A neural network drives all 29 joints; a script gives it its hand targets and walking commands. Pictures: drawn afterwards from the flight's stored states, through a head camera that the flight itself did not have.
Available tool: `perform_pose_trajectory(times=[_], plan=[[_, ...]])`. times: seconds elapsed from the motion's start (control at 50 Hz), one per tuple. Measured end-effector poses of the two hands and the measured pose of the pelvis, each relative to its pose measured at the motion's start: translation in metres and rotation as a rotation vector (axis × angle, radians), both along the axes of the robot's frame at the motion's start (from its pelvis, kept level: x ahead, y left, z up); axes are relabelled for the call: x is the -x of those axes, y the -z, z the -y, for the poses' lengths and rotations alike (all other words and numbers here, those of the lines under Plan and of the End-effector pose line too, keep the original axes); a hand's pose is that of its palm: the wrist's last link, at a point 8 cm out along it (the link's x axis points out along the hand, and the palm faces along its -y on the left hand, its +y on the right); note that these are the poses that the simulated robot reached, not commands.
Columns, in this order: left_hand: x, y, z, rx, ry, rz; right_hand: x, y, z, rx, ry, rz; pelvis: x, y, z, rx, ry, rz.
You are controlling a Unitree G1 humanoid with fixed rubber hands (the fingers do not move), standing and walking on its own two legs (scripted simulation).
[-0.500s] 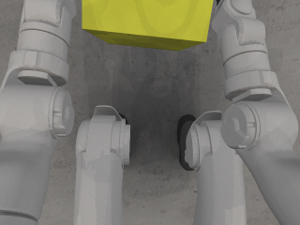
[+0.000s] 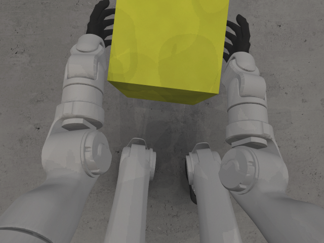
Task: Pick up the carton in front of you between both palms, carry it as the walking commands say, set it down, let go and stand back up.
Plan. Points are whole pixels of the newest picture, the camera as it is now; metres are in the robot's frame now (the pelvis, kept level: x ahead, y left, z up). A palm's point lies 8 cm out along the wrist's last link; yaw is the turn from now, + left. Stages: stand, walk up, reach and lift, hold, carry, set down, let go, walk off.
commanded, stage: reach and lift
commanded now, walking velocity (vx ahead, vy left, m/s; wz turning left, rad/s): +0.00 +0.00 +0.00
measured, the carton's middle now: (166, 56) +0.53 +0.05 -0.14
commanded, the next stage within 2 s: none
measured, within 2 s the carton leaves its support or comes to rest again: neither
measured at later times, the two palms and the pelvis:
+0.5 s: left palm (70, 21) +0.47 +0.18 +0.08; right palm (293, 35) +0.48 -0.12 +0.09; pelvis +0.05 +0.00 +0.13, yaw +2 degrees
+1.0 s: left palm out of the picture +0.42 +0.17 +0.23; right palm out of the picture +0.44 -0.13 +0.24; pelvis +0.10 +0.00 +0.26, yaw +3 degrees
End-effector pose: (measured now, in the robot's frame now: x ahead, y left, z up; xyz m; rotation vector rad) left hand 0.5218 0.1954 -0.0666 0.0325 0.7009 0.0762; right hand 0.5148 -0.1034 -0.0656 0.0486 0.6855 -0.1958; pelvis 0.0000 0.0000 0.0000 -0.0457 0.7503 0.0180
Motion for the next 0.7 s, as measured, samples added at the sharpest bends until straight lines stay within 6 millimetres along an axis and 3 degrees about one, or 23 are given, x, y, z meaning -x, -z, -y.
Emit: perform_pose_trajectory(times=[0.2, 0.7], plan=[[0.014, -0.048, 0.002, 0.021, -0.029, 0.011, 0.007, -0.053, 0.002, 0.009, -0.016, 0.012, -0.014, -0.041, 0.0, -0.006, -0.008, 0.009], [0.07, -0.21, 0.018, 0.037, -0.084, 0.003, 0.052, -0.215, 0.018, 0.001, -0.046, 0.007, -0.064, -0.181, 0.003, -0.034, -0.022, 0.228]])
